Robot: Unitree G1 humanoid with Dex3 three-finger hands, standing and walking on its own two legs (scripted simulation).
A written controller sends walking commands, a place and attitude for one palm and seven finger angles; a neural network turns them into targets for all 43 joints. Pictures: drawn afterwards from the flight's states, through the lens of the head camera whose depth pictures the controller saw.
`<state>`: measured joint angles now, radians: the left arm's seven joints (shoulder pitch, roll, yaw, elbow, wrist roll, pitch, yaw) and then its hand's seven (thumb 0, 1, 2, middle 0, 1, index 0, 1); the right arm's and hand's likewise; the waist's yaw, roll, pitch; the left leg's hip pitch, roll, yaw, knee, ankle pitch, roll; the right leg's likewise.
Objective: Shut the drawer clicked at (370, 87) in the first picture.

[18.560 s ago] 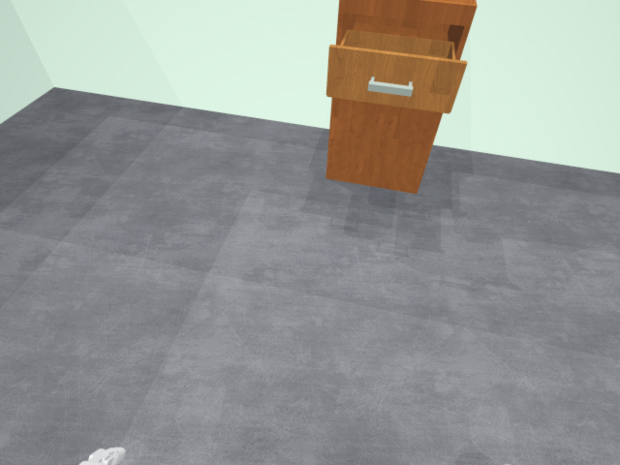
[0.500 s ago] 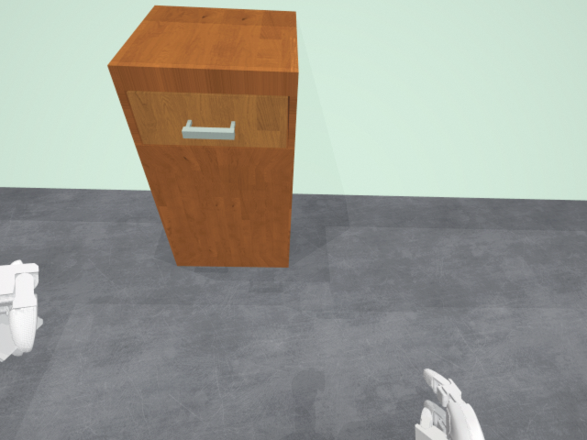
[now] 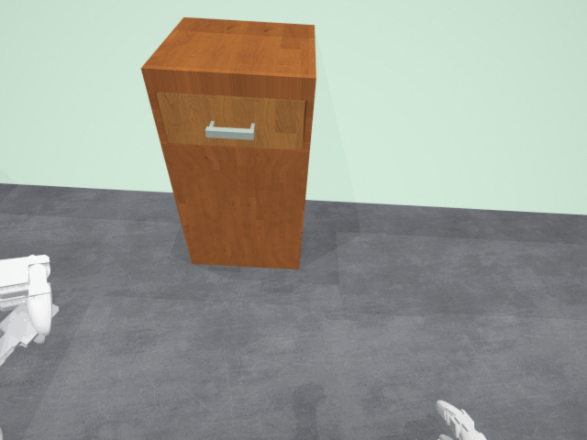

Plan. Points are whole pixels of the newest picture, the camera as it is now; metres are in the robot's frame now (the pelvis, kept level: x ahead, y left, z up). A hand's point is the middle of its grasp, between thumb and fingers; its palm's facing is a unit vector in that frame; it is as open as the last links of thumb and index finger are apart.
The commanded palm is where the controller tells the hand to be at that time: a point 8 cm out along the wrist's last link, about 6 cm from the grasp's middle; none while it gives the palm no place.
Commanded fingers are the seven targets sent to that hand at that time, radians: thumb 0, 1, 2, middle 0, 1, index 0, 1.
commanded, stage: stop stepping back and stand still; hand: left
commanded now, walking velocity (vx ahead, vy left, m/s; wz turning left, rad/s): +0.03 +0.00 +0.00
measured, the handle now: (231, 129) +0.93 +0.23 -0.07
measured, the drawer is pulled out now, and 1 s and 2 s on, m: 0.00 0.00 0.00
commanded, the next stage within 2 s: let the arm hang, fingers relaxed in 0.02 s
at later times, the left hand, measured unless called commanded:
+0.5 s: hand out of the picture +0.05 +0.21 -0.17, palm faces +0.06 -0.97 -0.24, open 3.5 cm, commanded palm none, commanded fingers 0.00 0.90 0.90 -0.60 -0.73 -0.60 -0.73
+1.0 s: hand out of the picture +0.04 +0.22 -0.16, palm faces +0.05 -0.97 -0.24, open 7.2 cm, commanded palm none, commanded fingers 0.00 0.90 0.90 -0.20 -0.30 -0.20 -0.30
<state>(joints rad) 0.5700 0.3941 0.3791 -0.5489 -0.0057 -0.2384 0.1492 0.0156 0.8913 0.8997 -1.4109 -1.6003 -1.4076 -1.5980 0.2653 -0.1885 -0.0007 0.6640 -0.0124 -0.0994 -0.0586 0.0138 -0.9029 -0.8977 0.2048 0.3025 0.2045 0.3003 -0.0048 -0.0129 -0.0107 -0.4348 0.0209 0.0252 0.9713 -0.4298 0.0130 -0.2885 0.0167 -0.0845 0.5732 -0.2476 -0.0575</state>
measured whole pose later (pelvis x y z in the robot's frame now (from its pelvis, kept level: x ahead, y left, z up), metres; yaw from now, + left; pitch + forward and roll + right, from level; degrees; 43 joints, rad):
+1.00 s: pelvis +0.02 +0.02 +0.01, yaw +2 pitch -2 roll +0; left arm 0.23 0.20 0.01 1.11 0.02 0.00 0.02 0.01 0.91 0.90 -0.23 -0.33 -0.22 -0.33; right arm 0.23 -0.19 -0.03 1.09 -0.02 0.00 -0.02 0.01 -0.91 -0.90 0.20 0.30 0.20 0.30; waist 0.00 0.01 0.03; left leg -0.22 -0.01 0.01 0.43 -0.18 0.01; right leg -0.20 -0.01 0.03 0.43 -0.20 0.02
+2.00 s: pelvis +0.04 +0.02 +0.02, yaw +2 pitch -2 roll +0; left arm 0.18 0.25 0.02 1.14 0.01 -0.01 0.02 0.01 0.91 0.90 -0.20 -0.30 -0.20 -0.30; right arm 0.18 -0.24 -0.03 1.13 -0.02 -0.01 -0.02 0.01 -0.91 -0.90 0.20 0.30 0.20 0.30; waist -0.01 0.00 0.05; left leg -0.16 0.01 0.02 0.38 -0.19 0.01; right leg -0.14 0.00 0.04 0.37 -0.20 0.01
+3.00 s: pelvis +0.05 +0.02 +0.02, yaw +1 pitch -1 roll +0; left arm 0.13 0.31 0.02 1.13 0.01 -0.01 0.01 0.01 0.91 0.90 -0.21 -0.30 -0.20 -0.30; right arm 0.12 -0.30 -0.03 1.13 -0.02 -0.01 -0.01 0.01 -0.91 -0.90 0.20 0.30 0.20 0.30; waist -0.01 -0.01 0.04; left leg -0.13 0.00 0.02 0.33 -0.18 0.00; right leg -0.11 0.00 0.04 0.33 -0.20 0.01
